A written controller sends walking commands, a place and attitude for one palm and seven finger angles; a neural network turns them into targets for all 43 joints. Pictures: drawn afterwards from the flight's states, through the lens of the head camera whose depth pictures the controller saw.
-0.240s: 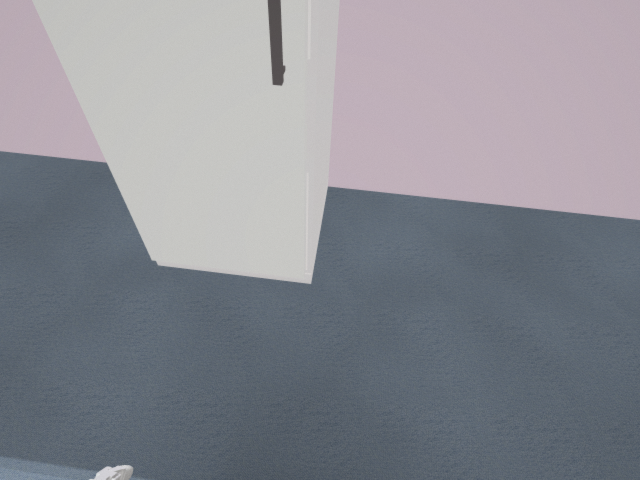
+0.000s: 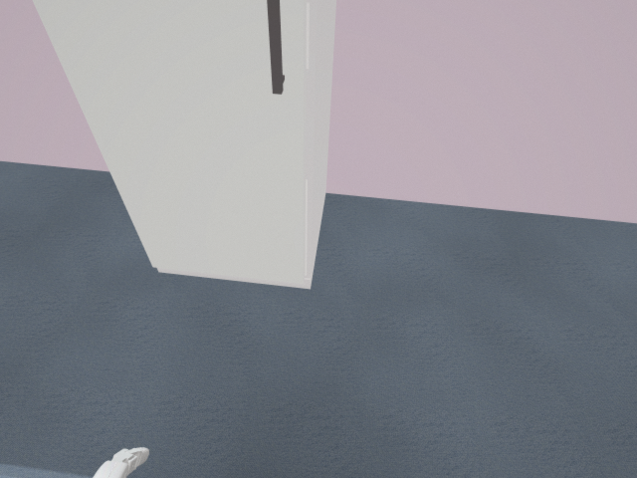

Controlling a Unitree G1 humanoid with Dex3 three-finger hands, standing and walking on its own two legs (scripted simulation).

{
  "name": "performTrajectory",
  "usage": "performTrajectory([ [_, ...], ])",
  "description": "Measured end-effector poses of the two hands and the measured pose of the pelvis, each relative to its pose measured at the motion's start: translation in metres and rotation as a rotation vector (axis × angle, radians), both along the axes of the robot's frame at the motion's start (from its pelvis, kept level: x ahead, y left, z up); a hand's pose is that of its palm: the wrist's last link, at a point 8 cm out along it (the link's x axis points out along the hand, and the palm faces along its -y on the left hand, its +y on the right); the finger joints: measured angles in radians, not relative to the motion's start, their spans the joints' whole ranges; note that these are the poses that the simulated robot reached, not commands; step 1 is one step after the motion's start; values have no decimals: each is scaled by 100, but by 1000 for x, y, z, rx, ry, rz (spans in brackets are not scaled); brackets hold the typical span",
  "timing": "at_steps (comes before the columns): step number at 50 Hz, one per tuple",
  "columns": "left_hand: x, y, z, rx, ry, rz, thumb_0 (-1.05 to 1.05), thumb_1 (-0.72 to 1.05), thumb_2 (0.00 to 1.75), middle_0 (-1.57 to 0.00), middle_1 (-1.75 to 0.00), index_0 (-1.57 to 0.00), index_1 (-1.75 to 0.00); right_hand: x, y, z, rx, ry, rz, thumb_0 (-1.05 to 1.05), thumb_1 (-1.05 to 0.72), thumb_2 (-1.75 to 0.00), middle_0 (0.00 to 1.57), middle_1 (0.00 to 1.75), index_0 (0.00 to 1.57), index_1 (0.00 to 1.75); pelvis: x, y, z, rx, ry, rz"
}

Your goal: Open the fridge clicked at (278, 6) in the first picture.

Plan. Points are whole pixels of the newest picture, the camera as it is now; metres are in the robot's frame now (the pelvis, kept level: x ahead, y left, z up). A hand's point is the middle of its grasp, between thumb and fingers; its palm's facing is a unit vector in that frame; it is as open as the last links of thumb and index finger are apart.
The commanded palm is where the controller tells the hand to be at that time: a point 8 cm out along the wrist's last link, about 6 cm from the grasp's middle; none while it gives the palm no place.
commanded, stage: stand and wait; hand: right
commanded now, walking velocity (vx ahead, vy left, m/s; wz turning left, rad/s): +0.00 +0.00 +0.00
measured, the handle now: out of the picture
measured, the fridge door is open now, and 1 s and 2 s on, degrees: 0 0 0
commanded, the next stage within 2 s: look at it before walking up in 0.58 s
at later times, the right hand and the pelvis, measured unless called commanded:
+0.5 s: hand out of the picture +0.05 -0.24 -0.15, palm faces -0.03 +0.94 -0.34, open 7.4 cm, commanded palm none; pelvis -0.02 +0.01 +0.00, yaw +0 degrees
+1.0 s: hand out of the picture +0.06 -0.23 -0.15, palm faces -0.04 +0.94 -0.33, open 7.4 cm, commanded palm none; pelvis -0.02 +0.01 +0.01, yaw +0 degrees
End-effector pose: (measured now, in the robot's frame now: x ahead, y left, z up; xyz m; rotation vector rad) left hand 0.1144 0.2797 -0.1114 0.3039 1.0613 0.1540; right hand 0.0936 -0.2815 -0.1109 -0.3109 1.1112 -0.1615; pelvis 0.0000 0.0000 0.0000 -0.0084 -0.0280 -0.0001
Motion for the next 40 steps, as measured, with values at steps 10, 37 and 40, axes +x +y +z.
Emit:
performTrajectory([
  [10, -28, 14, -3, 13, 69, 25, 0, 90, 89, -20, -30, -20, -30, -27, 1, -3, -5, 61, -27, 1, -90, -90, 21, 30, 20, 30, -7, 7, 2, 1, -5, 0],
  [37, -75, 23, -9, 8, 154, 63, 0, 90, 89, -20, -30, -20, -30, -40, 6, 0, -11, 77, -18, 1, -90, -90, 21, 30, 20, 30, -20, 13, 5, 3, -9, 5],
  [40, -74, 23, -8, 7, 152, 61, 0, 90, 89, -20, -30, -20, -30, -39, 7, -1, -9, 75, -15, 1, -90, -90, 21, 30, 20, 30, -20, 13, 5, 3, -7, 5],
])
